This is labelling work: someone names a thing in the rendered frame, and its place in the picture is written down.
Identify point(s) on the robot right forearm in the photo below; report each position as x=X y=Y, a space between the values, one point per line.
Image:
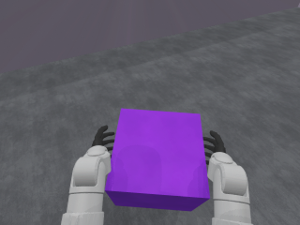
x=230 y=191

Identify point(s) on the carton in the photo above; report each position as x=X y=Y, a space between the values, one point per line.
x=158 y=161

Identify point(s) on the robot left hand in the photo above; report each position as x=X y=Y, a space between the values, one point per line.
x=100 y=136

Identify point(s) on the robot right hand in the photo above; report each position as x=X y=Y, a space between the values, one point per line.
x=217 y=142

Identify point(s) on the robot left forearm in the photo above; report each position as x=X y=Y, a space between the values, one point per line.
x=87 y=186

